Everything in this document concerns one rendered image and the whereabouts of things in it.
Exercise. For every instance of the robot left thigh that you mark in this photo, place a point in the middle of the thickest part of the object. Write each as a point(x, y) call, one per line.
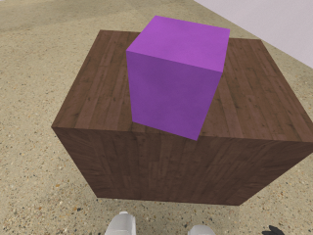
point(122, 224)

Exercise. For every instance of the carton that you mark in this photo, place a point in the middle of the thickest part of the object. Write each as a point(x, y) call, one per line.
point(174, 68)

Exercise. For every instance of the right robot hand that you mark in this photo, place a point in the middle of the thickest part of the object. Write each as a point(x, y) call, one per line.
point(274, 231)

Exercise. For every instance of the pedestal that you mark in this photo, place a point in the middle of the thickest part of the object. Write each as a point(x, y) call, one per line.
point(254, 131)

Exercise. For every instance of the robot right thigh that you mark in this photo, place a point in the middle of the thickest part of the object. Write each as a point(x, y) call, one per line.
point(201, 230)

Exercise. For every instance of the robot thigh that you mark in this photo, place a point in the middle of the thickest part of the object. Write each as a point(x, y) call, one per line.
point(201, 230)
point(122, 224)

